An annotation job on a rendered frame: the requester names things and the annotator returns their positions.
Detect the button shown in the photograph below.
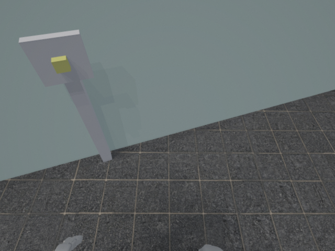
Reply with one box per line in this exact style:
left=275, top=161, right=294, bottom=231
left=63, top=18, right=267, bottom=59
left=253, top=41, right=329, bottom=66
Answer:
left=51, top=55, right=71, bottom=74

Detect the left robot hand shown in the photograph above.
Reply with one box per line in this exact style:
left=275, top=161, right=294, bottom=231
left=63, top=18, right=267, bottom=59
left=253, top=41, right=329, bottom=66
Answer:
left=55, top=235, right=83, bottom=251

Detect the panel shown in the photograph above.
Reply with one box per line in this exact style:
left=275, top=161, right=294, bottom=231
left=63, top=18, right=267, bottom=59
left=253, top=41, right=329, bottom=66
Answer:
left=19, top=30, right=112, bottom=162

